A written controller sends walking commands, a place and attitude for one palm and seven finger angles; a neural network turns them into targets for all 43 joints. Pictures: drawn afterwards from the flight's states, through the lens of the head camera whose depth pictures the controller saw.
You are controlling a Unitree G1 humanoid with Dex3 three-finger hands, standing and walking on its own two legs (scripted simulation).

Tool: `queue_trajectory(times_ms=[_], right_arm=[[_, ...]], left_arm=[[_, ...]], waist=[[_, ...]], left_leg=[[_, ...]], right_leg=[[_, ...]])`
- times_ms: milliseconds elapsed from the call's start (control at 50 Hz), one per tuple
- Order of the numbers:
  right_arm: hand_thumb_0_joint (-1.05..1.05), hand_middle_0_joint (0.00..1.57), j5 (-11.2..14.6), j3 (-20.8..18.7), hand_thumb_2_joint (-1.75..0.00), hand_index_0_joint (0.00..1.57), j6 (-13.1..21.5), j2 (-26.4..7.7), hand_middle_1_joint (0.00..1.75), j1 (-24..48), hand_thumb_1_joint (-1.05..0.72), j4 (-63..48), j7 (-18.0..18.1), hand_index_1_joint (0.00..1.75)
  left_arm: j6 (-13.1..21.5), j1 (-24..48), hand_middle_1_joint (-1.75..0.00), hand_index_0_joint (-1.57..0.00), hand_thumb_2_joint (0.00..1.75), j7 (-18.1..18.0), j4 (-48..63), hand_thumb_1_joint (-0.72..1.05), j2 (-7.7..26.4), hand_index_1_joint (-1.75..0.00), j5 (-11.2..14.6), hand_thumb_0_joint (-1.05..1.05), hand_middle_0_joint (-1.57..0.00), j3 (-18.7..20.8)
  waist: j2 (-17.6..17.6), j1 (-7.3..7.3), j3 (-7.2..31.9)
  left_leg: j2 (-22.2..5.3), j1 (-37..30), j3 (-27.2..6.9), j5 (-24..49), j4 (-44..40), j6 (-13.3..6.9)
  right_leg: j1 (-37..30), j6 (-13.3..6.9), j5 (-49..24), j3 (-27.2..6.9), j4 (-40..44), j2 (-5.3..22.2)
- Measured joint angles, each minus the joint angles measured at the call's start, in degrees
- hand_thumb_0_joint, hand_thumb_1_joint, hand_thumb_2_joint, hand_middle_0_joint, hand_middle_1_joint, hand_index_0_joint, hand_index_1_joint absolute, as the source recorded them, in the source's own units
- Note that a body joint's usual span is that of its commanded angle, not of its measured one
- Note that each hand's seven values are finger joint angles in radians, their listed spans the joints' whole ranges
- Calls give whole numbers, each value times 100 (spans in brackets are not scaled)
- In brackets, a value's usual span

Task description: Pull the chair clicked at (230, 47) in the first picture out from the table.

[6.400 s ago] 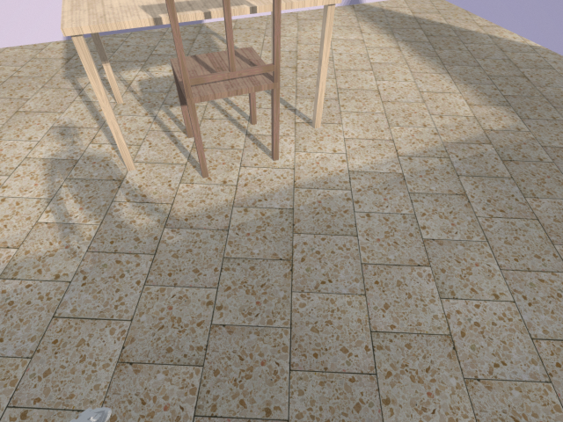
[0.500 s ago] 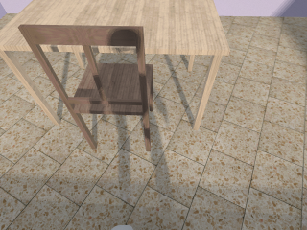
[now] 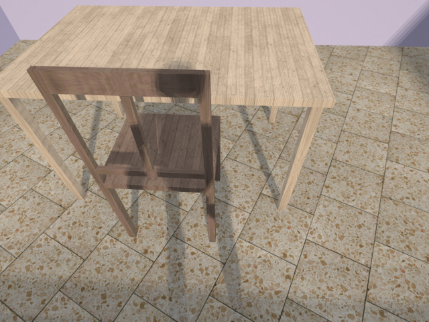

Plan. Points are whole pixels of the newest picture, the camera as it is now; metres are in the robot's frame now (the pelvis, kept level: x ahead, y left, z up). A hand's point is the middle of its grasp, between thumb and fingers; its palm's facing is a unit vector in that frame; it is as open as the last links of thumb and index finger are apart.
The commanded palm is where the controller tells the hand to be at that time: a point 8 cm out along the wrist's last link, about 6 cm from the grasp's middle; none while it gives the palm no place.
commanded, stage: take the last steps up to it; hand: left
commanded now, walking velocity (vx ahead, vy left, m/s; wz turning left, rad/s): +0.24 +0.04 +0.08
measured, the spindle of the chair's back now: (139, 137) +0.61 +0.25 -0.06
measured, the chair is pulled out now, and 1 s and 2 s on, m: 0.00 0.00 0.00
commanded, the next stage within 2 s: come to a stop and stand still in 0.28 s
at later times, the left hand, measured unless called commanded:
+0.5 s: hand out of the picture +0.11 +0.21 -0.19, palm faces +0.13 -0.98 -0.16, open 7.4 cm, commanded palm none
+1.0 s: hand (137, 308) +0.18 +0.18 -0.15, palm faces +0.02 -0.97 -0.26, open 7.4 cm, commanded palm none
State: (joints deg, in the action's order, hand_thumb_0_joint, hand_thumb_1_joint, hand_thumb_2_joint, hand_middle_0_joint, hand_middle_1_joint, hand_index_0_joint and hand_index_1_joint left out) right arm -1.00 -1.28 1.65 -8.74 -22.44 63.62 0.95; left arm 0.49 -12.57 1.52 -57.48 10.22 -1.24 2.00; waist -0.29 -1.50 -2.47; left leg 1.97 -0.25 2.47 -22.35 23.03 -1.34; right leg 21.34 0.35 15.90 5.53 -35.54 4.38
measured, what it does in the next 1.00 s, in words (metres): walks ahead: right foot, then left foot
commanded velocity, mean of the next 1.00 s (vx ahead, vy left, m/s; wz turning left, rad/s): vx -0.01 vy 0.02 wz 0.01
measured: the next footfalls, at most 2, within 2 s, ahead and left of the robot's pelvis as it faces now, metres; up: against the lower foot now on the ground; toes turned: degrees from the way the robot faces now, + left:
right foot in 0.02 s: +0.11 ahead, -0.11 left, +0.00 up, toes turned -7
left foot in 0.42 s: +0.23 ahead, +0.15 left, +0.00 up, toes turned +9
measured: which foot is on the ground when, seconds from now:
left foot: down 0.00-0.02, up 0.04-0.40, down 0.42-0.90, up 0.92-1.00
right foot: up 0.00-0.00, down 0.02-0.44, up 0.46-0.84, down 0.86-1.00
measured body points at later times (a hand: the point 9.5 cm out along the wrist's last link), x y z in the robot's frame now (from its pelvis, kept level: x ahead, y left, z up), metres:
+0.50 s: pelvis +0.15 +0.04 +0.00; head +0.17 +0.06 +0.45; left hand +0.10 +0.26 -0.17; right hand +0.24 -0.18 -0.14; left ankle +0.19 +0.14 -0.73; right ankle +0.08 -0.10 -0.71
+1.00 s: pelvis +0.14 -0.01 +0.01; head +0.16 -0.04 +0.46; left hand +0.18 +0.23 -0.13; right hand +0.19 -0.25 -0.16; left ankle +0.15 +0.13 -0.70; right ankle +0.14 -0.13 -0.73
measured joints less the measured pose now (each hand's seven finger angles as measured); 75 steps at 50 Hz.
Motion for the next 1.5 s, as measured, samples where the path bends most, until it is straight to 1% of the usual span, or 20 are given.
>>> queue_trajectory(times_ms=[20, 60, 100, 160, 260, 380, 440, 520, 700, 780, 860, 900, 960, 1080, 1180, 1240, 1280, 1380, 1460, 1500], right_arm=[[1, 20, 20, -8, -90, 20, 2, -9, 30, -51, -90, 44, -3, 30], [1, 20, 55, -30, -90, 20, -46, -42, 30, -40, -90, 134, -23, 30], [1, 20, 53, -69, -90, 20, -118, -77, 30, 35, -91, 176, -59, 30], [1, 20, 15, -141, -90, 20, -164, -140, 30, 234, -91, 66, -94, 30], [1, 20, 4, -181, -90, 19, -136, -170, 30, 668, -91, -267, -133, 30], [1, 19, 15, -140, -90, 19, -62, -156, 30, 1083, -91, -438, -179, 30], [1, 19, -14, -83, -90, 19, 63, -126, 30, 1180, -91, -485, -148, 30], [0, 20, 9, 71, -90, 20, 31, 105, 30, 1374, -91, -407, 41, 30], [-1, 20, 39, -59, -90, 20, -258, 112, 30, 1791, -92, -543, 174, 30], [0, 20, -1, -147, -90, 20, -340, -18, 30, 1737, -92, -561, 121, 30], [0, 20, 27, -208, -90, 20, -389, -131, 30, 1546, -91, -525, 44, 30], [0, 20, 71, -232, -90, 20, -439, -213, 30, 1468, -91, -489, 5, 30], [1, 20, 53, -249, -90, 20, -570, -328, 30, 1300, -91, -452, -37, 30], [1, 20, 63, -259, -90, 20, -545, -431, 30, 970, -91, -392, -67, 30], [1, 20, 85, -225, -90, 19, -530, -409, 30, 892, -91, -373, -29, 30], [1, 20, 85, -180, -90, 19, -396, -379, 30, 882, -91, -397, -3, 30], [1, 20, 54, -138, -90, 19, -333, -256, 30, 920, -91, -354, 20, 30], [1, 20, 19, 7, -90, 20, -261, 40, 30, 937, -91, -259, 106, 30], [1, 20, 54, 29, -90, 20, -229, 42, 30, 973, -94, -151, 154, 30], [1, 20, 86, 16, -90, 20, -217, -29, 30, 1026, -94, -77, 154, 30]], left_arm=[[78, 41, -30, -20, 90, -4, 29, 91, -34, -30, -9, 1, -20, 0], [232, 129, -30, -20, 90, -32, 59, 91, -137, -30, 0, 1, -20, -6], [308, 84, -30, -20, 90, -70, 76, 91, -216, -30, 28, 1, -20, -16], [324, -78, -30, -20, 90, -218, 22, 94, -226, -30, 40, 0, -20, 78], [295, -376, -30, -20, 90, -201, -237, 94, -164, -30, -3, 0, -20, 34], [233, -624, -30, -20, 90, -171, -466, 92, -185, -30, -11, 0, -20, 10], [142, -755, -30, -20, 90, -205, -560, 91, -158, -30, 17, 0, -20, 16], [-49, -588, -30, -20, 90, -340, -717, 91, -54, -30, 96, 1, -20, -26], [-379, -92, -30, -20, 90, -330, -208, 91, 111, -30, 48, 1, -20, 102], [-392, 69, -30, -20, 90, -322, 26, 91, 194, -30, 42, 0, -20, 153], [-196, 11, -30, -20, 90, -332, 111, 91, 231, -30, 13, 0, -20, 81], [-135, -5, -30, -19, 90, -347, -3, 91, 145, -30, -12, 0, -20, 19], [-135, -105, -30, -20, 90, -291, -85, 91, -46, -30, -22, 0, -20, -76], [-118, -106, -30, -20, 90, -292, -78, 92, -184, -30, -21, 1, -20, -68], [-85, -51, -30, -20, 90, -318, -31, 92, -83, -30, -33, 1, -20, -4], [-140, -66, -30, -20, 90, -326, -98, 91, 5, -30, 12, 1, -20, 28], [-236, -32, -30, -20, 90, -328, -193, 91, 107, -30, 41, 1, -20, 57], [-335, -42, -30, -20, 90, -319, -420, 91, 203, -30, 42, 1, -20, 28], [-209, -85, -30, -20, 90, -312, -509, 91, 134, -30, 62, 1, -20, -48], [-147, -92, -30, -20, 90, -321, -624, 91, -1, -30, 68, 1, -20, -104]], waist=[[-57, 1, -26], [-210, -7, -111], [-241, 50, -98], [-246, 81, -6], [-153, 51, 79], [-56, 244, 21], [33, 289, 11], [322, 359, -78], [219, 270, -335], [96, 226, -341], [51, 193, -174], [-68, 176, -129], [-191, 157, -17], [-169, 158, 7], [-46, 244, -71], [-19, 236, -62], [163, 238, -94], [301, 252, 11], [310, 261, 32], [137, 234, -2]], left_leg=[[-51, 98, -27, -229, 369, 12], [-175, 665, -114, -560, 1804, -87], [-202, 1368, -157, -492, 3248, -142], [-401, 2198, -97, 54, 3970, -91], [-678, 2747, 40, 610, 2914, 91], [-640, 2455, 199, 919, 1473, 124], [-535, 2028, 278, 1237, 867, 71], [-369, 1808, 468, 894, 893, -107], [-522, 1575, 591, 1208, 334, -67], [-633, 1691, 537, 1212, 452, 35], [-648, 1899, 523, 1083, 818, 196], [-621, 2000, 386, 630, 1123, 266], [-376, 2096, 44, -142, 1704, 267], [-186, 2097, -91, -100, 2608, 362], [-190, 1669, -63, -172, 1757, 380], [-248, 1165, -39, 567, 537, 287], [-155, 1149, 25, 608, 543, 81], [-87, 1001, 110, 695, 257, -43], [34, 1013, 163, 733, 242, -64], [-22, 980, 145, 710, 265, -56]], right_leg=[[-113, -96, -216, 42, 163, -55], [-167, -234, -125, 206, -66, -122], [-371, -274, 9, 289, 51, -147], [-756, -233, -99, 355, 591, -192], [-1254, -181, -219, 378, 1285, -189], [-1627, 45, 126, 383, 1255, -123], [-1540, 147, 631, 330, 572, -19], [-923, 95, 1537, -203, -885, -38], [287, 222, 1138, -499, -2340, -273], [144, 178, 1029, -479, -1742, -207], [-620, 131, 230, -419, 86, -60], [-669, 87, 365, -421, 160, -95], [-729, 35, 201, -457, 301, -103], [-881, 44, -127, -462, 793, -19], [-783, 128, -197, -442, 797, 58], [-624, 246, -110, -430, 543, 38], [-562, 233, 27, -508, 356, 112], [-532, 92, 740, -485, -256, -5], [-975, 72, 81, -437, 582, -45], [-1098, 99, -2, -417, 765, -104]])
